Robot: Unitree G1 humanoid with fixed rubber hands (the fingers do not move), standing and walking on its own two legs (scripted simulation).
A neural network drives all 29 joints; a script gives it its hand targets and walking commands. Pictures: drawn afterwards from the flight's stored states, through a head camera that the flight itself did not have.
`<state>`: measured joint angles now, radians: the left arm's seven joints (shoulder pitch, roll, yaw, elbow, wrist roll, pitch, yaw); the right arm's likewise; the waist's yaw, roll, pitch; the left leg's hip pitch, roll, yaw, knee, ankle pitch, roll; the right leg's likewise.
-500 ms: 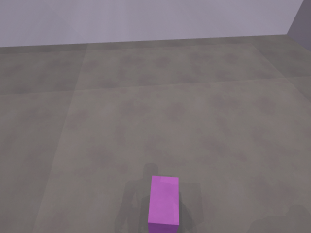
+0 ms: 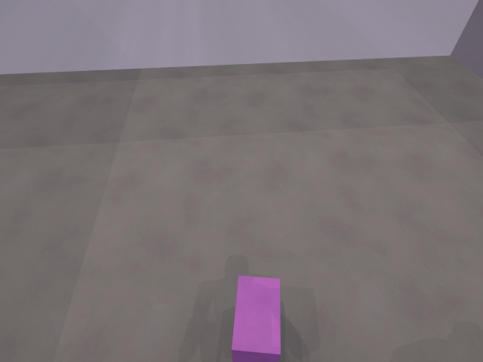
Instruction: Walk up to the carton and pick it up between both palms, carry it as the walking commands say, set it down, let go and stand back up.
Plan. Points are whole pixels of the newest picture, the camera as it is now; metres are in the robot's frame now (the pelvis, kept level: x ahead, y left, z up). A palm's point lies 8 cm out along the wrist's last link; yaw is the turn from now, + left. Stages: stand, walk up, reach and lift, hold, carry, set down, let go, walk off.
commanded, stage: stand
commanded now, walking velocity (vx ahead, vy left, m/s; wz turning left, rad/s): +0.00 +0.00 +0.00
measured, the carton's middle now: (256, 324) +0.40 -0.02 -0.65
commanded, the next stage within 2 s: reach and lift in 0.14 s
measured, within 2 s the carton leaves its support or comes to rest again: neither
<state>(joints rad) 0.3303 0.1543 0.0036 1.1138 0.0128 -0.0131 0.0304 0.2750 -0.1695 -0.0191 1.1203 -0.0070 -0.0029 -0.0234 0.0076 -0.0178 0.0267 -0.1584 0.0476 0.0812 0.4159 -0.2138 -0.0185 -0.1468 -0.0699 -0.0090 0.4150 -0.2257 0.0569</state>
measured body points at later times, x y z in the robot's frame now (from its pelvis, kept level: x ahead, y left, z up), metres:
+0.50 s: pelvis -0.01 -0.01 -0.03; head +0.05 +0.00 +0.42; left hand +0.15 +0.21 -0.15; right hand +0.16 -0.22 -0.14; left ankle +0.01 +0.13 -0.74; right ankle +0.00 -0.15 -0.74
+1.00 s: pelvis -0.07 -0.01 -0.08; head +0.08 +0.00 +0.34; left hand +0.22 +0.19 -0.20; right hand +0.22 -0.22 -0.19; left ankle +0.01 +0.13 -0.74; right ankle +0.00 -0.15 -0.74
